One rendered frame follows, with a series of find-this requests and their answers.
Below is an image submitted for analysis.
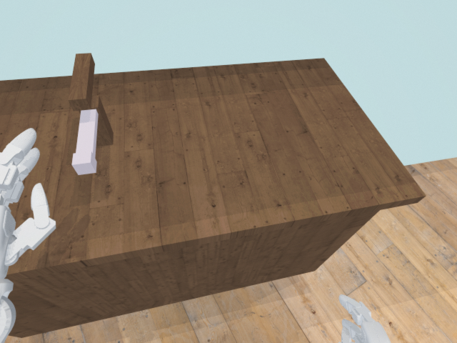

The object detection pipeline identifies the tap lever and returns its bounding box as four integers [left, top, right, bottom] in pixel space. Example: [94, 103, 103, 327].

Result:
[72, 109, 99, 175]

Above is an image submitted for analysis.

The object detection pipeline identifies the right robot hand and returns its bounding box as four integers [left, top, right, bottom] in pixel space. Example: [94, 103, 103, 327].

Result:
[339, 294, 391, 343]

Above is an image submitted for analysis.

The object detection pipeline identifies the counter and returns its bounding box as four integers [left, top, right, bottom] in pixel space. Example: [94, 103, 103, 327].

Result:
[0, 53, 426, 338]

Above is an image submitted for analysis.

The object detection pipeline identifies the left robot hand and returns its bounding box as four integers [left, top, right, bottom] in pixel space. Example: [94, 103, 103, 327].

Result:
[0, 128, 56, 279]

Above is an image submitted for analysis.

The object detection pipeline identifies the robot left forearm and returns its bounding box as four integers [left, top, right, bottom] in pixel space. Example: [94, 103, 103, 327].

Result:
[0, 279, 16, 343]

